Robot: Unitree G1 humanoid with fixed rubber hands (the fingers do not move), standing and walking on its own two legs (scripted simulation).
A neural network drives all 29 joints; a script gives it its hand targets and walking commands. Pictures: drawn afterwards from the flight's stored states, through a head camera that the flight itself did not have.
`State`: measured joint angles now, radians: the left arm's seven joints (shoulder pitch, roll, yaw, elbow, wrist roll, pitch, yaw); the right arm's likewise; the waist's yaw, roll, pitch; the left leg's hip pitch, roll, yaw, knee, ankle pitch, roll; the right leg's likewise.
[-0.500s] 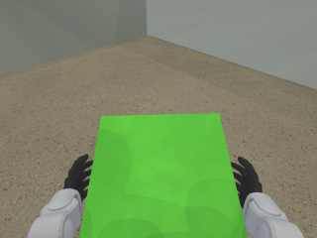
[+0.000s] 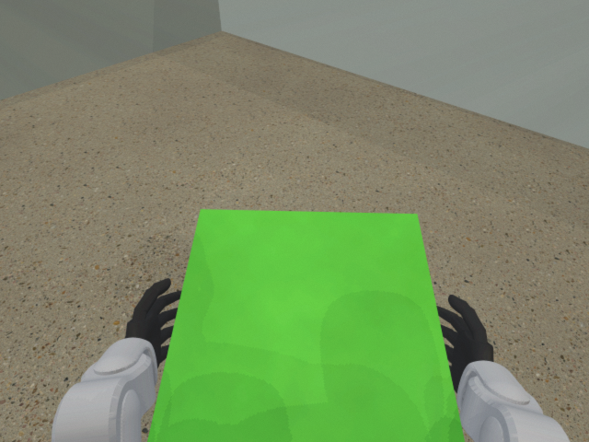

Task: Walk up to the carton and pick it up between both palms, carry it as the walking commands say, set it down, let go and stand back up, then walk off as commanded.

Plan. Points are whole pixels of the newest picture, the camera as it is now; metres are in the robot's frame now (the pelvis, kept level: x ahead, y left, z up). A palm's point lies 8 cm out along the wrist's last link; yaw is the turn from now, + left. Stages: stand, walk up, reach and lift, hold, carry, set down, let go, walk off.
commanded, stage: carry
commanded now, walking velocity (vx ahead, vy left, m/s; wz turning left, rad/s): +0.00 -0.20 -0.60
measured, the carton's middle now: (304, 352) +0.26 +0.01 +0.01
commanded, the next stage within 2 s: none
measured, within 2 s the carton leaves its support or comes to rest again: neither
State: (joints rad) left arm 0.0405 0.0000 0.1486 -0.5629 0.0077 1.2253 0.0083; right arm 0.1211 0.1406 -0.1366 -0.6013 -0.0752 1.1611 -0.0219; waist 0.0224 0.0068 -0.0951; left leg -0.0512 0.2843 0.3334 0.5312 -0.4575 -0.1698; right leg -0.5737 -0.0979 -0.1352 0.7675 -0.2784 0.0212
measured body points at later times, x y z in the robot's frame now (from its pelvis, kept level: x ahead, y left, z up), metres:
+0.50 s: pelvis +0.12 -0.11 +0.00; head +0.10 -0.07 +0.45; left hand +0.40 +0.02 +0.10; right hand +0.30 -0.33 +0.11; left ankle +0.15 +0.00 -0.72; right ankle +0.09 -0.14 -0.70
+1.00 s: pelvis +0.09 -0.27 +0.00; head +0.11 -0.32 +0.45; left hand +0.39 -0.26 +0.07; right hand +0.18 -0.56 +0.04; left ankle +0.13 -0.13 -0.65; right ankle +0.06 -0.35 -0.72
